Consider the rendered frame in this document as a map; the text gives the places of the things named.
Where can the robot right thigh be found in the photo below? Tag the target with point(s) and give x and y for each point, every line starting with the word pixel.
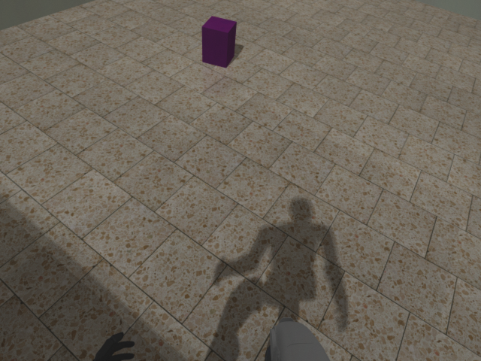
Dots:
pixel 293 341

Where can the carton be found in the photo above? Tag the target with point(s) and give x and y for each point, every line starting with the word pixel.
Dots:
pixel 218 41

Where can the right robot shin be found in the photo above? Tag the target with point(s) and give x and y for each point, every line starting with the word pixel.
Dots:
pixel 285 319

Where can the left robot hand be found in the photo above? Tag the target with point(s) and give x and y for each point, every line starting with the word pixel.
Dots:
pixel 111 345

